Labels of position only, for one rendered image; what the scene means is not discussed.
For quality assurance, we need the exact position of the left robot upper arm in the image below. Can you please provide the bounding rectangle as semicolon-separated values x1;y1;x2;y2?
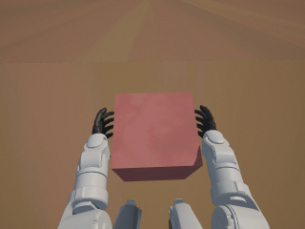
57;209;112;229

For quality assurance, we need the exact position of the left robot forearm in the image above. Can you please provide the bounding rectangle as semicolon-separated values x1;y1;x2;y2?
57;133;111;229

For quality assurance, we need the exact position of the robot shin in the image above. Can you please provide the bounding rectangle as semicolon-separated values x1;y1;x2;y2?
173;198;191;207
119;199;136;212

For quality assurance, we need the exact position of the robot right shin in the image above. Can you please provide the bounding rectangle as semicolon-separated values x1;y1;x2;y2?
173;198;191;207

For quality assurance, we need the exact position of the right robot upper arm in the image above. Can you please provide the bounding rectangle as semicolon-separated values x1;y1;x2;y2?
211;203;270;229

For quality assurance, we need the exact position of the right robot forearm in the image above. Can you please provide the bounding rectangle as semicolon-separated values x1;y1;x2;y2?
201;130;270;227

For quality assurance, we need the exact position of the robot left shin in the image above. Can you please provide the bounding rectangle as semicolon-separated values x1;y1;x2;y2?
119;199;136;212

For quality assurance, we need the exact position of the carton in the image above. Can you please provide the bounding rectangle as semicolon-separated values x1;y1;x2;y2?
111;92;203;182

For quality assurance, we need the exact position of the robot left hand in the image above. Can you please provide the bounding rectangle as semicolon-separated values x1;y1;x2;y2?
91;107;114;139

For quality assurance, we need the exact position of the robot right hand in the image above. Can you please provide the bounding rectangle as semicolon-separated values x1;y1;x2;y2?
194;105;217;138

